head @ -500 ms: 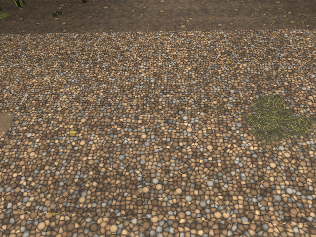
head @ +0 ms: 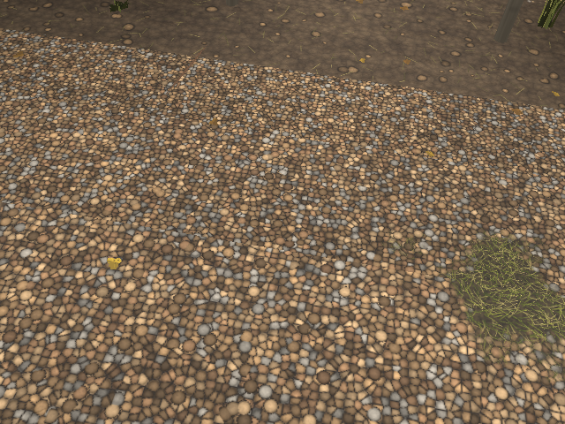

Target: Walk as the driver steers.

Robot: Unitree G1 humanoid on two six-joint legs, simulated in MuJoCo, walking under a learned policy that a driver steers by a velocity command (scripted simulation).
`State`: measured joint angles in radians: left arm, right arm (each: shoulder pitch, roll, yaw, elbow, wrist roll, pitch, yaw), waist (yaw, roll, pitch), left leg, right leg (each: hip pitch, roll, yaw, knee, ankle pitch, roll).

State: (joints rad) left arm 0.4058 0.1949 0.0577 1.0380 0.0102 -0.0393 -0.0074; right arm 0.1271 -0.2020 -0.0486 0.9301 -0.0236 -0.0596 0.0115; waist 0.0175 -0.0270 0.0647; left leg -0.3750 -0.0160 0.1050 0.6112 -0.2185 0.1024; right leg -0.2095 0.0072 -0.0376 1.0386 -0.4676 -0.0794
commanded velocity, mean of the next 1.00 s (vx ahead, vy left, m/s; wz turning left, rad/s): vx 0.50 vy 0.00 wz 0.00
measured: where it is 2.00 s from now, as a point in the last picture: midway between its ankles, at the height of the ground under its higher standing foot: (295, 261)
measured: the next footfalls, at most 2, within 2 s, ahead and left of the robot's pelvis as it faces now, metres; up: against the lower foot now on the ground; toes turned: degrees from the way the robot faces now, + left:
right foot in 0.44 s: +0.26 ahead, -0.12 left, +0.00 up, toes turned -5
left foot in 0.92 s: +0.62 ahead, +0.02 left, -0.18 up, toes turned +1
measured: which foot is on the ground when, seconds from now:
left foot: down 0.00-0.44, up 0.46-0.90, down 0.92-1.00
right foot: up 0.00-0.42, down 0.44-0.90, up 0.92-1.00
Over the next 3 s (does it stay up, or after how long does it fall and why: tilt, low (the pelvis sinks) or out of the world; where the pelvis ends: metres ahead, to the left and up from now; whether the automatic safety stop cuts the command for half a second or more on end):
stays up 1.60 0.01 -0.35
